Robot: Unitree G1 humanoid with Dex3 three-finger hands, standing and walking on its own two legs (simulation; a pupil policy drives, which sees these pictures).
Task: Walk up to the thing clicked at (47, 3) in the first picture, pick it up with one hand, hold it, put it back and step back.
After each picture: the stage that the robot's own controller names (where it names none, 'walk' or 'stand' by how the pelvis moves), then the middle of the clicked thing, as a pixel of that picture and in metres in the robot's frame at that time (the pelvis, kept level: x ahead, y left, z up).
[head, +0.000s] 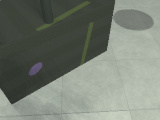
stand; (46, 5) +1.05 +0.24 -0.04
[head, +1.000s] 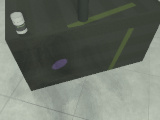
walk; (83, 2) +0.97 +0.05 -0.03
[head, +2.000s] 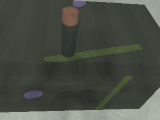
rise first; (69, 34) +0.64 +0.07 -0.01
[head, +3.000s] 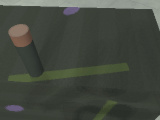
rise first; (28, 54) +0.51 +0.24 +0.00
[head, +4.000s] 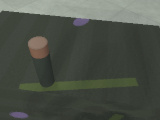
stand; (43, 64) +0.49 +0.18 -0.03
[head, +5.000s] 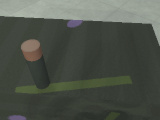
stand; (37, 66) +0.49 +0.20 -0.04
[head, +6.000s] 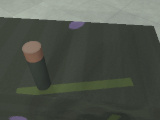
stand; (38, 68) +0.49 +0.20 -0.04
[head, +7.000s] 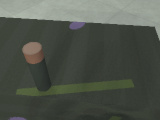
stand; (38, 69) +0.48 +0.20 -0.04
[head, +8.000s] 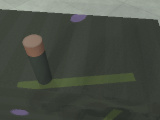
rise first; (39, 62) +0.50 +0.19 -0.04
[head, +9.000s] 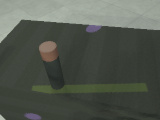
rise first; (53, 67) +0.50 +0.18 -0.04
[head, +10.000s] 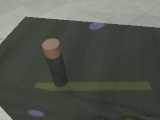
go down; (56, 65) +0.50 +0.17 -0.04
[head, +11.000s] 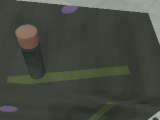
go down; (32, 55) +0.51 +0.16 -0.02
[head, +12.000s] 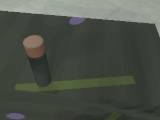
approach; (39, 64) +0.50 +0.16 -0.02
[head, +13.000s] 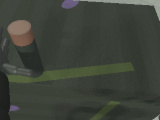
close in; (28, 52) +0.50 +0.18 +0.01
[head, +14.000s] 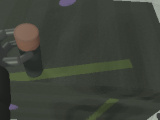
lift; (31, 54) +0.48 +0.16 +0.02
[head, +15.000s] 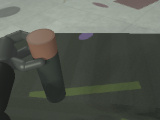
lift; (49, 70) +0.34 +0.11 +0.16
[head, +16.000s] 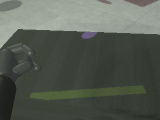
hold; out of the picture +0.19 +0.18 -0.73
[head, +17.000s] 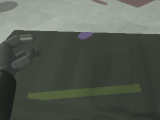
close; out of the picture +0.36 +0.44 -0.73
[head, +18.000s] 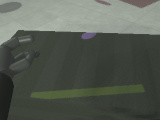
stand; out of the picture +0.36 +0.43 -0.73
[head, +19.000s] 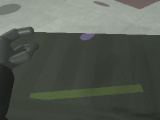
stand; out of the picture +0.36 +0.43 -0.73
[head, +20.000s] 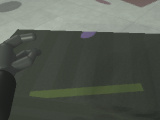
close; out of the picture +0.36 +0.43 -0.73
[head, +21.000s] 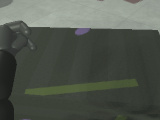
crouch; out of the picture +0.36 +0.42 -0.73
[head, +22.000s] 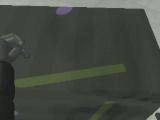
lower; out of the picture +0.34 +0.42 -0.72
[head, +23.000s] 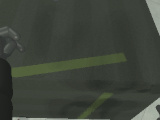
lower; out of the picture +0.34 +0.40 -0.68
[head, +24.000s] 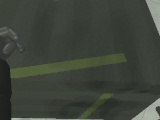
lower; out of the picture +0.33 +0.39 -0.68
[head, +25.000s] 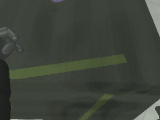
lower; out of the picture +0.32 +0.37 -0.68
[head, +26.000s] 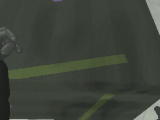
lower; out of the picture +0.30 +0.35 -0.68
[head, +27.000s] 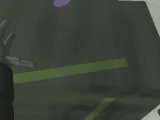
withdraw; out of the picture +0.28 +0.34 -0.69
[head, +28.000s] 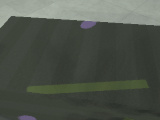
sink last; out of the picture +0.25 +0.30 -0.72
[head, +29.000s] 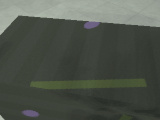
stand; out of the picture +0.27 +0.30 -0.73
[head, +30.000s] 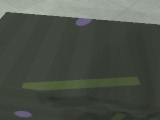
stand; out of the picture +0.25 +0.29 -0.74
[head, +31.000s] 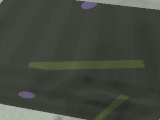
walk; out of the picture +0.32 +0.25 -0.72
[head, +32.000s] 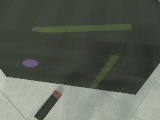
walk; (48, 105) +0.53 +0.26 -0.72
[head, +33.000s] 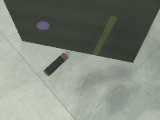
walk; (56, 64) +0.90 +0.24 -0.71
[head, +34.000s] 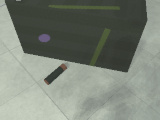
stand; (55, 73) +0.97 +0.25 -0.73
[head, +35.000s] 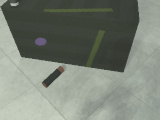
stand; (53, 76) +0.99 +0.27 -0.75
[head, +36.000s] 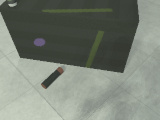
stand; (52, 77) +0.96 +0.28 -0.75
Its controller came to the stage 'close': yes
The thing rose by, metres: 0.20
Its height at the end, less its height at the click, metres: -0.71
